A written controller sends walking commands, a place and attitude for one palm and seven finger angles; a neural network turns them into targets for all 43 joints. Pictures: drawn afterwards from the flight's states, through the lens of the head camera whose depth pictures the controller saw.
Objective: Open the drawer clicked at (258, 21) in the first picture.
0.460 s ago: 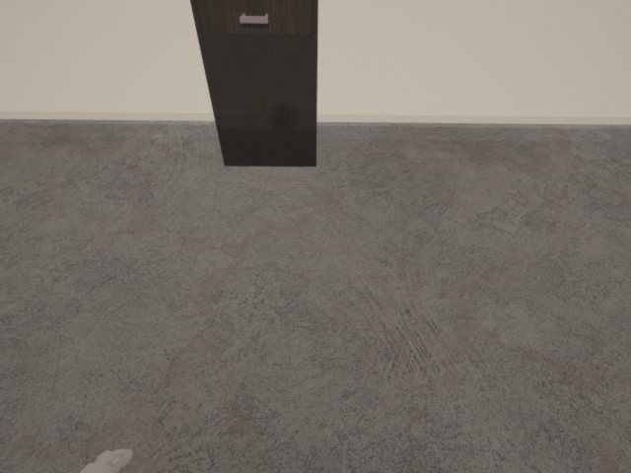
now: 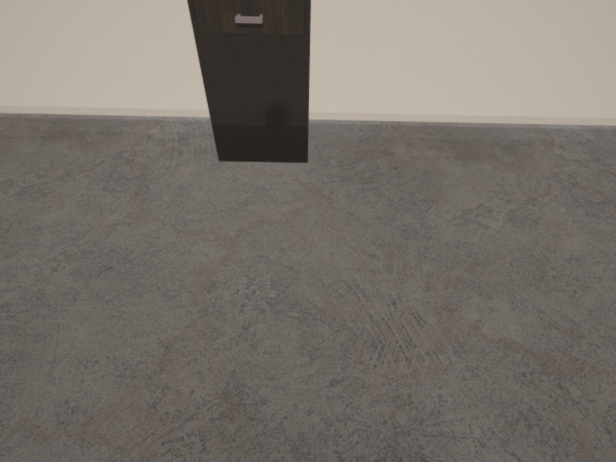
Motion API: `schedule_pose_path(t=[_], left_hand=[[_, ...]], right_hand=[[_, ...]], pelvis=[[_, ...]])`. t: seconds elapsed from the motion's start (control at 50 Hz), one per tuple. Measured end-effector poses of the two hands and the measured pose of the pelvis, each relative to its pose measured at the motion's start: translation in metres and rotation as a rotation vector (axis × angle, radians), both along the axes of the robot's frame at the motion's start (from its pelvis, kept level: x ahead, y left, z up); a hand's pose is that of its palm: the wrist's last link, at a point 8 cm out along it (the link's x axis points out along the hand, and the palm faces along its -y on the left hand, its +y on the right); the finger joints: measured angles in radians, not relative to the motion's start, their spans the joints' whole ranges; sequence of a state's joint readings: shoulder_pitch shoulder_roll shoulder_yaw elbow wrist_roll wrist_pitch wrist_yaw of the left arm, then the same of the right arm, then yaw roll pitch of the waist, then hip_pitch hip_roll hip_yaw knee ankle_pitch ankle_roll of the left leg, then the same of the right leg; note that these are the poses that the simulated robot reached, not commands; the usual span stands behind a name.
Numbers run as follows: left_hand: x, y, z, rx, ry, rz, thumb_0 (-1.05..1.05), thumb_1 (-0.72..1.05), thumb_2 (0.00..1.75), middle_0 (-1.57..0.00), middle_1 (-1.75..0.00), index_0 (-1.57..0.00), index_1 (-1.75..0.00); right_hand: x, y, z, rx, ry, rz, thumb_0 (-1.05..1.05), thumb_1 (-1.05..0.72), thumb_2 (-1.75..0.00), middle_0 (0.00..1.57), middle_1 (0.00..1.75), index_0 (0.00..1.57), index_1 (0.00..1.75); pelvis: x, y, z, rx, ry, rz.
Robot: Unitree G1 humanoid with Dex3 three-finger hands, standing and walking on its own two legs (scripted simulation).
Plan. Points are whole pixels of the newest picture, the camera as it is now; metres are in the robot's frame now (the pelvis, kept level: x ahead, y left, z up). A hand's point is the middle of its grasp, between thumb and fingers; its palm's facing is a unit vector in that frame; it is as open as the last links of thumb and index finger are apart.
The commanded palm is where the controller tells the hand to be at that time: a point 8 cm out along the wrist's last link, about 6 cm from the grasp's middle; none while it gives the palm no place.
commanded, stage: stand and wait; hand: left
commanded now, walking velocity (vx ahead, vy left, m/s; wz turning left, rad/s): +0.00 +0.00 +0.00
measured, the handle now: (249, 18) +1.66 +0.34 -0.04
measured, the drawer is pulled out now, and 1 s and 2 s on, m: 0.00 0.00 0.00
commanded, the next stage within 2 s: look at it before walking up in 0.36 s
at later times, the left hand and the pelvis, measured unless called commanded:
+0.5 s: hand out of the picture +0.06 +0.24 -0.15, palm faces -0.03 -0.94 -0.33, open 7.4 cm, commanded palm none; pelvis -0.02 +0.00 +0.00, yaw +0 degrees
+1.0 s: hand out of the picture +0.06 +0.25 -0.16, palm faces -0.04 -0.94 -0.33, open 7.4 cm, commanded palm none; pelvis -0.01 +0.00 +0.00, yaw -1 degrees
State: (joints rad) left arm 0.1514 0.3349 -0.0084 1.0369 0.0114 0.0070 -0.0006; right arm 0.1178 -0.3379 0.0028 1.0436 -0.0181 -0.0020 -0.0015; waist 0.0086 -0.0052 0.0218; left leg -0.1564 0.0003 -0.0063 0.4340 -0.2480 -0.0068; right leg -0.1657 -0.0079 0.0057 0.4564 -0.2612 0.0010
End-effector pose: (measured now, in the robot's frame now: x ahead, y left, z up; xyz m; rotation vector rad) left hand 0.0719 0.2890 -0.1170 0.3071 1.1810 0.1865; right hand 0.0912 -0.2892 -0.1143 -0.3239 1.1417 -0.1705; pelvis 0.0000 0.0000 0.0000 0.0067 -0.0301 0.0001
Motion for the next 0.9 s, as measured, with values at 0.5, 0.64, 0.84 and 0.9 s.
schedule_pose_path(t=[0.5,0.64,0.84,0.9], left_hand=[[-0.015,0.0,0.002,0.002,0.017,-0.009,0.01,0.9,0.9,-0.2,-0.3,-0.2,-0.3],[-0.016,-0.001,0.001,-0.001,0.022,-0.01,0.01,0.9,0.9,-0.2,-0.3,-0.2,-0.3],[-0.02,0.0,-0.001,-0.004,0.05,-0.009,0.01,0.9,0.9,-0.2,-0.3,-0.2,-0.3],[-0.019,0.001,-0.002,-0.004,0.054,-0.008,0.01,0.9,0.9,-0.2,-0.3,-0.2,-0.3]], right_hand=[[-0.044,-0.003,-0.004,0.011,0.072,-0.041,0.01,-0.91,-0.9,0.2,0.3,0.2,0.3],[-0.044,-0.002,-0.004,0.011,0.073,-0.042,0.01,-0.91,-0.9,0.2,0.3,0.2,0.3],[-0.042,-0.002,-0.003,0.007,0.086,-0.044,0.01,-0.91,-0.9,0.2,0.3,0.2,0.3],[-0.04,-0.002,-0.002,0.006,0.087,-0.044,0.01,-0.91,-0.9,0.2,0.3,0.2,0.3]], pelvis=[[-0.015,-0.001,0.003,-0.001,-0.007,-0.008],[-0.016,-0.001,0.004,-0.001,-0.005,-0.009],[-0.013,0.0,0.004,-0.002,0.003,-0.011],[-0.011,0.001,0.004,-0.003,0.004,-0.012]])
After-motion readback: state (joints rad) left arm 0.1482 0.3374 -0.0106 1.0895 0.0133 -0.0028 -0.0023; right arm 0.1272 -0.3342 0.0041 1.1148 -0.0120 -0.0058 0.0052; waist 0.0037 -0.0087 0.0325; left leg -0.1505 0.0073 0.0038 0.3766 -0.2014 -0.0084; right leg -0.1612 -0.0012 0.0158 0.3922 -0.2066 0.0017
